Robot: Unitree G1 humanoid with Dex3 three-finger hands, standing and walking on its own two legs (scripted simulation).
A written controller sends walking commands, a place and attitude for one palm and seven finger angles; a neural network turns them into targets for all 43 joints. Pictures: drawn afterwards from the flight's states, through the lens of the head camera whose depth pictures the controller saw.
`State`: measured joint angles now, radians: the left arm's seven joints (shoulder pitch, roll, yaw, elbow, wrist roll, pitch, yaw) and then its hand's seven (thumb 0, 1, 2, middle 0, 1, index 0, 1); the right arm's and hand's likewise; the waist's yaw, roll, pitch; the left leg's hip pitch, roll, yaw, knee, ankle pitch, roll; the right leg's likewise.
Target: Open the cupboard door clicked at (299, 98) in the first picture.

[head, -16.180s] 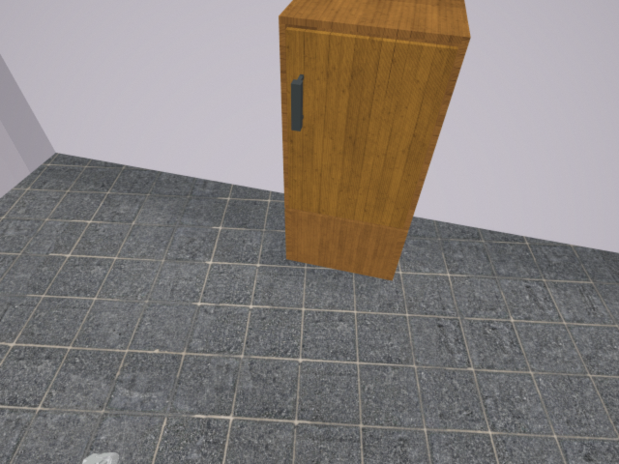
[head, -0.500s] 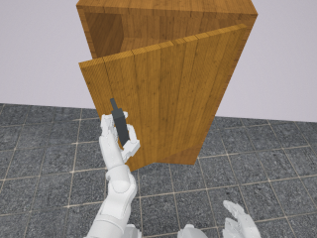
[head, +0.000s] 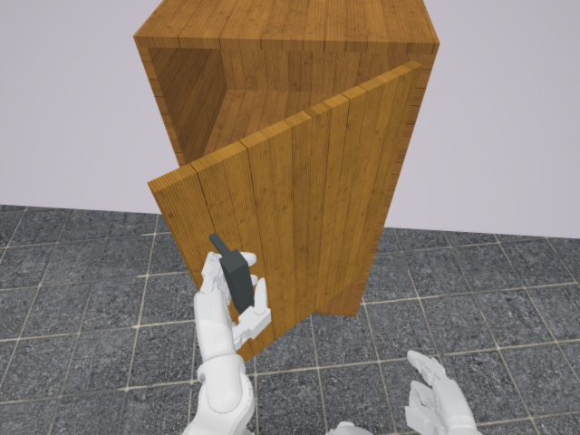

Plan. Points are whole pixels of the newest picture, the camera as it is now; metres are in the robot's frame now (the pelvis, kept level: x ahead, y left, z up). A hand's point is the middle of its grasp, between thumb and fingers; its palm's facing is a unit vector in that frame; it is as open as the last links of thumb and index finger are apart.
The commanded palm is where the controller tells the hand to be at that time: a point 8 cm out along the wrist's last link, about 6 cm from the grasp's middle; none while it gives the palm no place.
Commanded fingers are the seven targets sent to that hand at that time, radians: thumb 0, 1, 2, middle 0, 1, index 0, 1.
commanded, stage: open thumb and fingers to let go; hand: left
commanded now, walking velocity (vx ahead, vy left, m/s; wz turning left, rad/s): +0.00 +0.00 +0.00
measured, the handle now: (232, 275) +0.32 +0.09 +0.05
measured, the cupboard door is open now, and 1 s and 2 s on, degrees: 42 42 43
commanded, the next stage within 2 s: slide the hand sideways off the handle in 0.72 s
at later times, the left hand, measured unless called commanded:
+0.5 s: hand (247, 308) +0.28 +0.07 +0.04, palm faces +0.29 -0.96 -0.02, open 13.6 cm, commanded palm +0.23 +0.10 +0.04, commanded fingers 0.00 -0.50 0.30 -0.22 -0.75 -0.22 -0.75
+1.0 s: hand (246, 333) +0.25 +0.07 +0.04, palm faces -0.14 -0.99 -0.04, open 16.2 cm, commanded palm +0.24 +0.10 +0.04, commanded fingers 0.00 -0.50 0.30 -0.15 -0.30 -0.15 -0.30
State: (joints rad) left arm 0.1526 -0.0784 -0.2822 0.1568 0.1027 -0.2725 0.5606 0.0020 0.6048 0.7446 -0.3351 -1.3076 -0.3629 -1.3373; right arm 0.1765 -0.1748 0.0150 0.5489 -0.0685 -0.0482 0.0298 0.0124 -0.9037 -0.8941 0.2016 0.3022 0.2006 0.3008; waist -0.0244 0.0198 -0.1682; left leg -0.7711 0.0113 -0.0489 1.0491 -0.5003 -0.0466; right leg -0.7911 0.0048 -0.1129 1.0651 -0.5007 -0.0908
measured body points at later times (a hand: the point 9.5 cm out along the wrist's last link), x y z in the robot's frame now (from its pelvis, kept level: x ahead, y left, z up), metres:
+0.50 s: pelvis -0.01 +0.01 +0.00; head +0.04 -0.01 +0.44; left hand +0.26 +0.12 +0.05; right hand +0.16 -0.21 -0.10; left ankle +0.01 +0.16 -0.66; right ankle +0.02 -0.06 -0.66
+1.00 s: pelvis -0.02 +0.03 -0.01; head +0.03 +0.02 +0.44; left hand +0.25 +0.12 +0.05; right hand +0.16 -0.19 -0.10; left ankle +0.01 +0.16 -0.66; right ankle +0.02 -0.06 -0.66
